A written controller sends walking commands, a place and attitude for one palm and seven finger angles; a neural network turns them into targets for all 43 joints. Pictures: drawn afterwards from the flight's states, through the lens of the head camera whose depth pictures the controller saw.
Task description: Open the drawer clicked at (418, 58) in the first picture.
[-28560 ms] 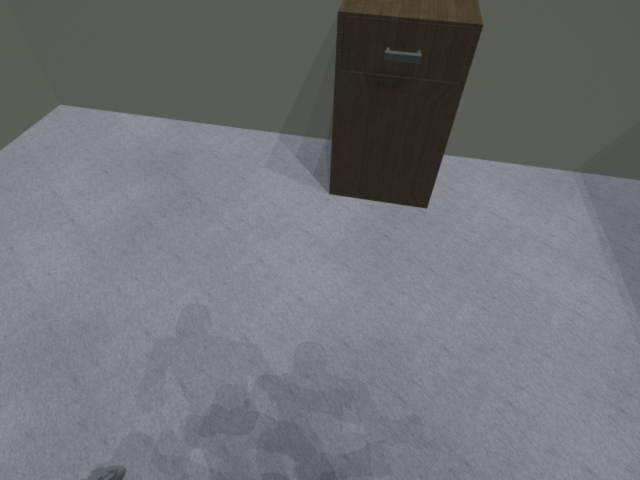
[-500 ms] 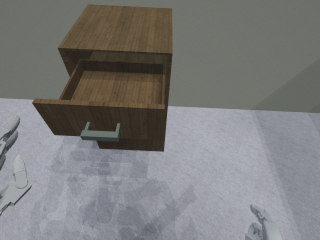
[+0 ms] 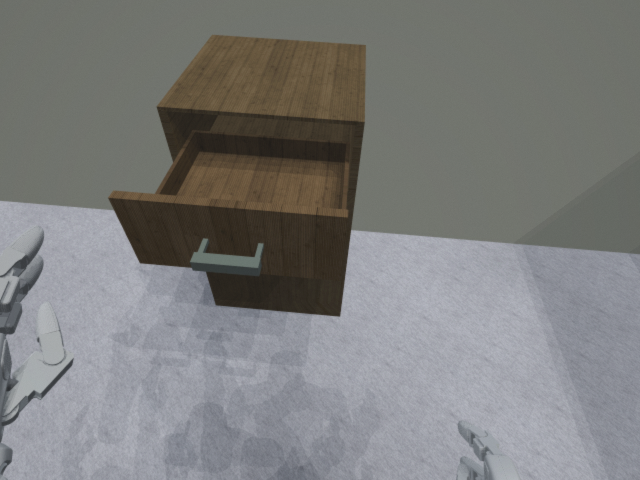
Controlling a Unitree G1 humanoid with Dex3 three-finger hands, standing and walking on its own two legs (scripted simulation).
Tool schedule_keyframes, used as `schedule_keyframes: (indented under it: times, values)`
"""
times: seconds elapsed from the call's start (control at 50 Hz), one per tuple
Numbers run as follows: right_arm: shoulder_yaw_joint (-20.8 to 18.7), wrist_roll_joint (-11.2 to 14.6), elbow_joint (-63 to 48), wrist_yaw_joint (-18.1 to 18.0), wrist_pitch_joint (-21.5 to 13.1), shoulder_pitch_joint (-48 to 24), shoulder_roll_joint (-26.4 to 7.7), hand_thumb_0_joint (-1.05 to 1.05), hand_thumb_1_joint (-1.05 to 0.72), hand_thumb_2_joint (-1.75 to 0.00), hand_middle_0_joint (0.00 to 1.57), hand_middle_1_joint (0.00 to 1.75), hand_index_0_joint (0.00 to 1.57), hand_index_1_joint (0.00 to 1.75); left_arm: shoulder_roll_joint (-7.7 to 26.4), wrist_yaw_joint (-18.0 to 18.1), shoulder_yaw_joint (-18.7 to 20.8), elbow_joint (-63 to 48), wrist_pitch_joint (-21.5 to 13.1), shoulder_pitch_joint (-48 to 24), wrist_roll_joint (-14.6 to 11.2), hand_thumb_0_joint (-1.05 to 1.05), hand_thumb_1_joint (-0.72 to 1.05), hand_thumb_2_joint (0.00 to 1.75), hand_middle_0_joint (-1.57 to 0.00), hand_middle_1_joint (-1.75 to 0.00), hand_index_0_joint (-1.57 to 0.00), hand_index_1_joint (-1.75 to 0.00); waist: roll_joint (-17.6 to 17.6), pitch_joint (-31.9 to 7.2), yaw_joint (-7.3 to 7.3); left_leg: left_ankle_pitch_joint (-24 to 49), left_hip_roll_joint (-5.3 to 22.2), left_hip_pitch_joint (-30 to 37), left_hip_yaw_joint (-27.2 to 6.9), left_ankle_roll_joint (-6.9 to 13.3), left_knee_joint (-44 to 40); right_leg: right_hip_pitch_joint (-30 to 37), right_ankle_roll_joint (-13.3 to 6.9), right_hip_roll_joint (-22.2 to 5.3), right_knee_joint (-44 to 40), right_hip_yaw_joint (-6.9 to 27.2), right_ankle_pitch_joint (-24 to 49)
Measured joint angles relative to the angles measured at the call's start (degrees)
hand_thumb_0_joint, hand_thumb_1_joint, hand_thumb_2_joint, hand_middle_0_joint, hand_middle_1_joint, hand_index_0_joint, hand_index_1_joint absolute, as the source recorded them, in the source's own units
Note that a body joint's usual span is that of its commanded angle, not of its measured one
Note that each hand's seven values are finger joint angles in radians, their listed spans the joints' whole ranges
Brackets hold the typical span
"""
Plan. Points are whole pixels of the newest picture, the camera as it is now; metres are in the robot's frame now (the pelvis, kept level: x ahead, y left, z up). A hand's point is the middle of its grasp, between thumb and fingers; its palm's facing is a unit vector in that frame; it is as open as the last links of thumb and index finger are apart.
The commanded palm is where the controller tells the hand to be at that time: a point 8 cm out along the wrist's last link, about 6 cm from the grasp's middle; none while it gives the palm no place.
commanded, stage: let the arm hang, fingers relaxed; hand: left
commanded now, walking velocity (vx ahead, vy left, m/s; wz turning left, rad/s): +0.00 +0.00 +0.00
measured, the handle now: (229, 255) +0.51 +0.19 -0.07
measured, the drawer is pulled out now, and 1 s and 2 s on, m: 0.30 0.30 0.30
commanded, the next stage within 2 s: look to check the result in 1.14 s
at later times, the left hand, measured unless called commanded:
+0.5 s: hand out of the picture +0.02 +0.19 -0.17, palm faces +0.06 -0.98 -0.21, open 7.0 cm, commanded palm none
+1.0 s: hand out of the picture +0.00 +0.16 -0.17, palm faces +0.04 -0.99 -0.16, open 7.3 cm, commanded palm none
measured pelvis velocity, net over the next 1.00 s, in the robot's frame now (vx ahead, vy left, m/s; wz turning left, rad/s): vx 0.01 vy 0.00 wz -0.02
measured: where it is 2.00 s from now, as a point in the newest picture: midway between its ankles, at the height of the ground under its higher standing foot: outside the picture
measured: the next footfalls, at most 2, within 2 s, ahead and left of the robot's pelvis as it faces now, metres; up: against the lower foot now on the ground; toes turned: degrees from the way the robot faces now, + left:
none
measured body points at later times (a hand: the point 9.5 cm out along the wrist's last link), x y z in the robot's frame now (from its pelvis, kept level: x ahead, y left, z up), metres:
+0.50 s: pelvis +0.01 +0.01 +0.01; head +0.04 +0.02 +0.45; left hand +0.02 +0.25 -0.15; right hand +0.00 -0.22 -0.15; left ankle -0.02 +0.12 -0.74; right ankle +0.04 -0.08 -0.74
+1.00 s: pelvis +0.01 +0.00 +0.01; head +0.01 +0.00 +0.46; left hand -0.01 +0.21 -0.16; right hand -0.03 -0.19 -0.16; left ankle -0.02 +0.12 -0.74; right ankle +0.04 -0.08 -0.74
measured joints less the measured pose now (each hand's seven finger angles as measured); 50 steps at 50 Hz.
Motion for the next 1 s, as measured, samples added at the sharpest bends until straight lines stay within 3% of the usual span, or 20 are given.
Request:
schedule_keyframes:
  times: [0.04, 0.08, 0.14, 0.2, 0.26, 0.32, 0.38, 0.44, 0.7, 1.0]
  values:
    - [-0.23, 0.00, 0.05, 0.21, 0.05, -0.08, -0.42, 0.01, -0.90, -0.90, 0.21, 0.30, 0.21, 0.30, 0.05, -0.10, -0.06, -0.23, -0.31, 0.20, -0.15, 0.01, 0.89, 0.90, -0.21, -0.30, -0.21, -0.30, 0.29, 0.08, -0.07, -0.25, 0.33, -0.20, -0.26, -0.02, 0.08, 0.30, -0.09, 0.35, -0.86, -0.25, 0.04]
    - [-2.16, -0.29, 3.11, 2.18, -2.08, -0.67, -1.54, 0.01, -0.90, -0.90, 0.21, 0.30, 0.21, 0.30, 0.37, -2.49, -3.09, 8.00, -1.32, -4.53, 1.85, 0.01, 0.89, 0.90, -0.20, -0.30, -0.21, -0.30, 1.16, -0.50, 0.33, -0.79, -0.09, -2.29, -0.83, 0.00, 1.96, -1.40, -0.01, -0.24, 0.83, -0.95, -0.68]
    - [-3.27, -1.02, 7.61, 3.21, 1.20, -2.16, -3.42, 0.00, -0.90, -0.90, 0.21, 0.30, 0.21, 0.30, -2.68, -6.37, -8.82, 30.23, 5.31, -14.41, 3.34, 0.00, 0.90, 0.90, -0.20, -0.30, -0.20, -0.30, 2.42, -1.23, 0.84, -2.15, -1.31, -4.24, -1.17, 0.46, 4.59, -3.95, 0.39, -1.63, 5.24, -1.27, -3.16]
    - [-3.00, -1.46, 10.45, 3.13, 4.11, -2.82, -3.15, 0.00, -0.91, -0.90, 0.20, 0.30, 0.20, 0.30, -6.55, -7.68, -12.38, 52.49, 11.54, -20.70, 3.75, 0.00, 0.90, 0.90, -0.19, -0.30, -0.20, -0.30, 1.70, 0.19, 0.19, -2.97, -1.93, -3.74, -0.83, 0.59, 5.56, -4.22, 0.49, -2.30, 7.72, -0.87, -4.71]
    - [-2.33, -1.42, 12.72, 2.39, 5.41, -2.25, -1.58, 0.00, -0.91, -0.90, 0.20, 0.30, 0.20, 0.30, -9.75, -8.33, -15.74, 68.55, 14.33, -22.32, 3.44, 0.00, 0.91, 0.90, -0.19, -0.30, -0.19, -0.30, -0.40, 2.74, -0.56, -2.80, -1.83, -1.28, -0.22, 0.46, 4.26, -2.38, 0.45, -2.11, 7.24, -0.23, -4.70]
    - [-1.63, -1.27, 15.65, 1.49, 5.78, -0.46, -0.14, 0.00, -0.91, -0.90, 0.20, 0.30, 0.20, 0.30, -12.86, -8.19, -16.97, 78.59, 14.34, -21.75, 2.23, 0.00, 0.93, 0.90, -0.20, -0.30, -0.20, -0.30, -1.81, 4.62, -0.36, -1.82, -1.10, 0.96, -0.08, 0.40, 1.78, 0.15, 0.44, -1.26, 3.97, -0.13, -3.23]
    - [-1.35, -1.20, 19.21, 0.83, 6.25, 1.88, 1.12, 0.00, -0.91, -0.90, 0.20, 0.30, 0.20, 0.30, -11.73, -7.73, -15.79, 82.95, 12.83, -22.07, 2.26, -0.04, 1.01, 0.90, -0.20, -0.30, -0.21, -0.30, -2.13, 5.62, 1.18, -0.53, -0.39, 2.10, -0.61, 0.16, -0.60, 2.15, 0.16, -0.48, -0.01, -0.68, -1.24]
    - [-1.52, -1.05, 22.19, 0.59, 6.58, 3.60, 1.44, 0.00, -0.92, -0.90, 0.20, 0.30, 0.20, 0.30, -10.55, -8.30, -16.37, 86.95, 12.19, -21.26, 2.47, -0.04, 1.00, 0.90, -0.20, -0.30, -0.21, -0.30, -1.22, 5.76, 1.80, 0.31, -0.07, 2.95, -0.63, 0.11, -2.35, 3.45, 0.11, -0.07, -2.76, -0.71, 0.17]
    - [-1.34, -0.55, 27.76, 0.08, 5.87, 5.67, 3.06, 0.00, -0.91, -0.90, 0.20, 0.30, 0.20, 0.30, -11.40, -8.13, -17.70, 96.49, 11.35, -18.50, 2.30, 0.00, 0.92, 0.90, -0.20, -0.30, -0.20, -0.30, 1.76, 4.90, 1.42, 1.87, -0.38, 5.63, 0.67, 0.50, -5.83, 5.24, 0.49, -0.20, -5.13, 0.62, 1.52]
    - [-1.62, -0.85, 28.53, 0.08, 5.42, 5.69, 4.95, 0.00, -0.91, -0.90, 0.20, 0.30, 0.20, 0.30, -14.56, -8.00, -17.98, 96.86, 10.67, -19.16, 2.56, 0.01, 0.92, 0.90, -0.20, -0.30, -0.20, -0.30, 0.86, 3.10, 1.30, 2.05, -0.01, 5.26, 1.24, 0.25, -5.61, 4.67, 0.20, 0.20, -4.98, 1.14, 1.96]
